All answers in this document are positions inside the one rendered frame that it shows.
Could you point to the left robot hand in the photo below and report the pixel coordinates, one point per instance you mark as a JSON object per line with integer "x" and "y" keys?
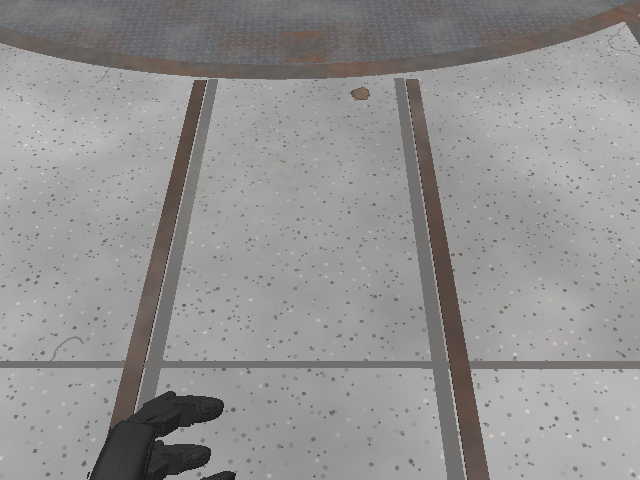
{"x": 130, "y": 451}

